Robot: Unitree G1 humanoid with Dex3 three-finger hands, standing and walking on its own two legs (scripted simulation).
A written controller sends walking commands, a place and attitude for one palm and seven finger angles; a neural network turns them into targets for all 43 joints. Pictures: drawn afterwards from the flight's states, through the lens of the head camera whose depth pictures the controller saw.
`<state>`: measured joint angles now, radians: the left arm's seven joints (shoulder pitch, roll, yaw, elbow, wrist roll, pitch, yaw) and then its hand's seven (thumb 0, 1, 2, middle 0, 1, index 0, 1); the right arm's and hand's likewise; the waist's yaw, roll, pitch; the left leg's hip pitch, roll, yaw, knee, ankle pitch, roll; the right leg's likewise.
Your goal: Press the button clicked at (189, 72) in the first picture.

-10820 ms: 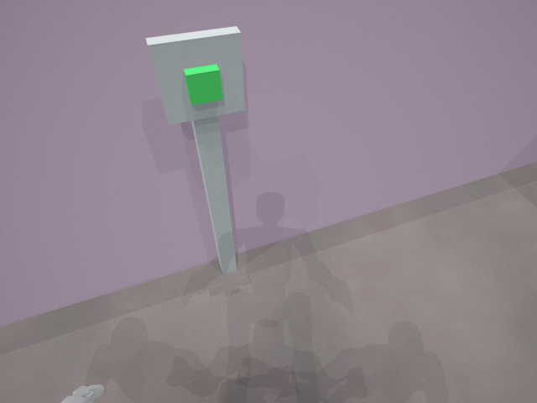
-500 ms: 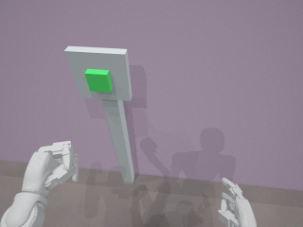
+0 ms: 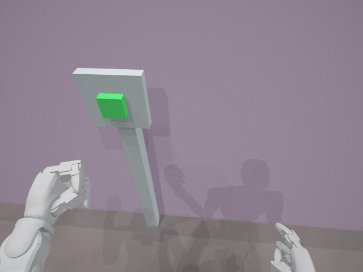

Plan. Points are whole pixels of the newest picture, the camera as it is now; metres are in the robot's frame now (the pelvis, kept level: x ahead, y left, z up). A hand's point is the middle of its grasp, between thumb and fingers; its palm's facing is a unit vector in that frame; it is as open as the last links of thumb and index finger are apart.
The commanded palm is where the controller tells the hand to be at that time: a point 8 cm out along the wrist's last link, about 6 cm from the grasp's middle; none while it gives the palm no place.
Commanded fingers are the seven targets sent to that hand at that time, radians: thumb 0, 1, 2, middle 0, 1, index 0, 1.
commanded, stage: raise the hand and make a fist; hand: left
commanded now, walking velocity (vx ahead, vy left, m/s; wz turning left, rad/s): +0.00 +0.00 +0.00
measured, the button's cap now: (113, 105) +0.49 +0.23 +0.13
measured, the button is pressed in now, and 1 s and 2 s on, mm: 0 0 0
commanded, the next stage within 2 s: aim a knuckle at the button in 0.12 s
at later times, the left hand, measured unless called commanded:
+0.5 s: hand (88, 182) +0.25 +0.21 +0.11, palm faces +0.04 -1.00 -0.05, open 3.1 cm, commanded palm +0.24 +0.26 +0.12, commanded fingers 0.00 0.90 0.90 -1.30 -1.50 -1.30 -1.50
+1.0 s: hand (103, 156) +0.33 +0.21 +0.10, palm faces +0.03 -1.00 -0.03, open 3.1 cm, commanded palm +0.31 +0.26 +0.11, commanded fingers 0.00 0.90 0.90 -1.30 -1.50 -1.30 -1.50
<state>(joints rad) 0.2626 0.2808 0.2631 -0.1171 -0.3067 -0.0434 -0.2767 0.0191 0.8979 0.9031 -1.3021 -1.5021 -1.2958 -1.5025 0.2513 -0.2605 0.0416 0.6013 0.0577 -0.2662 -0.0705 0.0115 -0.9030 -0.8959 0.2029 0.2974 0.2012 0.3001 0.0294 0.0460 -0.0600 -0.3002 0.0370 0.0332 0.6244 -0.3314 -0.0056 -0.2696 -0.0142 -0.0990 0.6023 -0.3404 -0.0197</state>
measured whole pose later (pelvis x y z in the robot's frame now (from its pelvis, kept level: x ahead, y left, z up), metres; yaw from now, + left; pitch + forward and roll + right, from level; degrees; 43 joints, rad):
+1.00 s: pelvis -0.01 +0.01 +0.00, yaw -1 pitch +3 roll +0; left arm -0.19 0.30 0.27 0.38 -0.25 -0.13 -0.25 0.02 0.90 0.90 -1.30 -1.50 -1.30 -1.50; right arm 0.26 -0.26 0.04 0.65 0.06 -0.19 -0.08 0.01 -0.90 -0.90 0.20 0.30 0.20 0.30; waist 0.00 0.03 -0.04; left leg -0.35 0.03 0.06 0.62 -0.31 0.00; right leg -0.34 -0.02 -0.07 0.61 -0.32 -0.02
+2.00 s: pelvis -0.01 +0.01 -0.01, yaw -2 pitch +7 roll -1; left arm -0.47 0.33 0.30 0.73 -0.21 -0.24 -0.24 0.02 0.90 0.90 -1.30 -1.50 -1.30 -1.50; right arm 0.29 -0.26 0.03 0.62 0.05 -0.05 -0.06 0.01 -0.90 -0.90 0.20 0.30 0.20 0.30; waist -0.04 0.02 -0.05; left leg -0.46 0.04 0.06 0.69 -0.34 0.01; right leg -0.45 -0.02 -0.06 0.67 -0.33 -0.01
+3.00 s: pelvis -0.01 +0.01 -0.01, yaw -2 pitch +10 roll -1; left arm -0.73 0.45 0.36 1.05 -0.16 -0.30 -0.29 -0.02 0.82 0.91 -1.30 -1.50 -1.30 -1.50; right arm 0.35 -0.28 0.03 0.65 0.04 0.00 -0.06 0.01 -0.90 -0.90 0.20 0.30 0.20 0.30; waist -0.08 0.01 -0.06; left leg -0.57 0.05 0.05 0.75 -0.35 0.01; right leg -0.55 -0.01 -0.07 0.71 -0.34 -0.02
